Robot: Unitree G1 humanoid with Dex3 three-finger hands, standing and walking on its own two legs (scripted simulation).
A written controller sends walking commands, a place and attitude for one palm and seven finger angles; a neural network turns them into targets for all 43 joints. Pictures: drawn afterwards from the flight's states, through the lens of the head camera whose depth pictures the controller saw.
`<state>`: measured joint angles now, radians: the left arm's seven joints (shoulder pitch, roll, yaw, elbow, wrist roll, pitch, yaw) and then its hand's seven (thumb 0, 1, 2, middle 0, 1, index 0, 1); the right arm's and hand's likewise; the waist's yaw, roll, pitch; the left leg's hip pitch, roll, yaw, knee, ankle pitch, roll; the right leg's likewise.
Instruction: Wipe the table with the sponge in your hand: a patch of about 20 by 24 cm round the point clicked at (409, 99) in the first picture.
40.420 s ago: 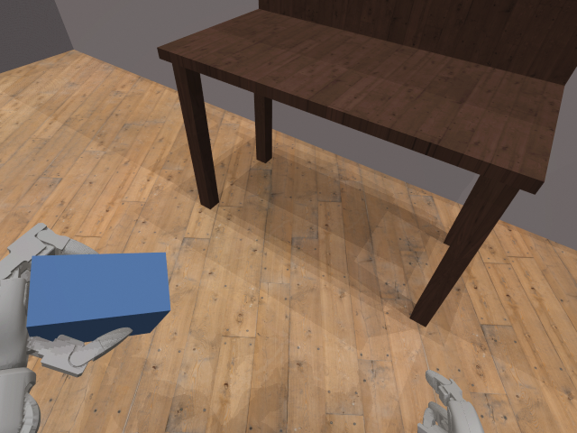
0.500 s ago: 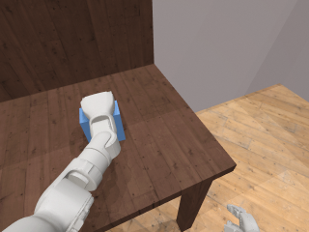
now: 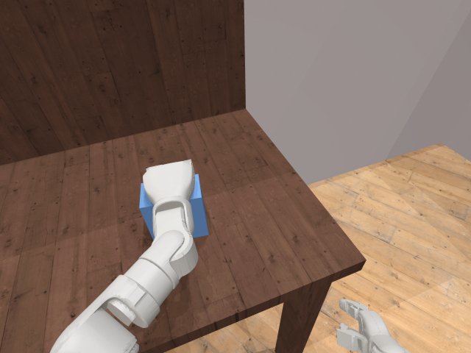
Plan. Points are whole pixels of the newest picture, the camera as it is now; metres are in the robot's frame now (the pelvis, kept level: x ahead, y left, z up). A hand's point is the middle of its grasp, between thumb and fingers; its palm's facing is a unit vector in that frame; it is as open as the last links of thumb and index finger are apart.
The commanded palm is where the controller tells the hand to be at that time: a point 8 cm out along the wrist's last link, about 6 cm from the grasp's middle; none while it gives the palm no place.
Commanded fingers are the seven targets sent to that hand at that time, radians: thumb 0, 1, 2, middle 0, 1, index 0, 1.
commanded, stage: wipe back along the third lane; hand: left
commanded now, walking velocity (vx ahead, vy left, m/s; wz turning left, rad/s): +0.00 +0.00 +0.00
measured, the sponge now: (178, 216) +0.36 +0.17 +0.04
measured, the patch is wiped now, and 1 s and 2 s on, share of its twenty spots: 1.00 1.00 1.00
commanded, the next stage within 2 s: slide back across to the middle lane in 0.66 s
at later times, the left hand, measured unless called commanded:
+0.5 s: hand (187, 221) +0.32 +0.13 +0.08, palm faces +0.07 -0.08 -0.99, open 10.3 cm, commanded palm +0.26 +0.11 +0.11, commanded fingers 0.00 0.10 1.30 -1.20 -1.60 -1.20 -1.60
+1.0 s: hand (187, 234) +0.29 +0.12 +0.08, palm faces +0.10 -0.19 -0.98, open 10.3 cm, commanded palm +0.23 +0.13 +0.13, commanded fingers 0.00 0.10 1.30 -1.20 -1.60 -1.20 -1.60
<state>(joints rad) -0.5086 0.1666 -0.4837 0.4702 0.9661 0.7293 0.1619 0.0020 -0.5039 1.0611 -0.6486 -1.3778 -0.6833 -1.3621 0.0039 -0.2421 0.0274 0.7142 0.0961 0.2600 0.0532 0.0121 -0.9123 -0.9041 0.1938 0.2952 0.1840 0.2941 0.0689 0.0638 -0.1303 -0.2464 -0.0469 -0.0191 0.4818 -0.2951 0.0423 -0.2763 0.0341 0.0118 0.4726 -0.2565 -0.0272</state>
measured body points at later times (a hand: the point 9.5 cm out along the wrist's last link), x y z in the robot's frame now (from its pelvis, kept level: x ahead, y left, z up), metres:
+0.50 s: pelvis -0.01 -0.02 +0.00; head -0.04 -0.06 +0.45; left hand +0.31 +0.13 +0.13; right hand +0.22 -0.22 -0.09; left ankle -0.03 +0.09 -0.74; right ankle -0.01 -0.11 -0.74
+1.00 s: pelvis -0.02 -0.03 +0.00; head -0.05 -0.07 +0.45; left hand +0.28 +0.13 +0.14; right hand +0.22 -0.23 -0.08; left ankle -0.03 +0.09 -0.74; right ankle -0.01 -0.11 -0.74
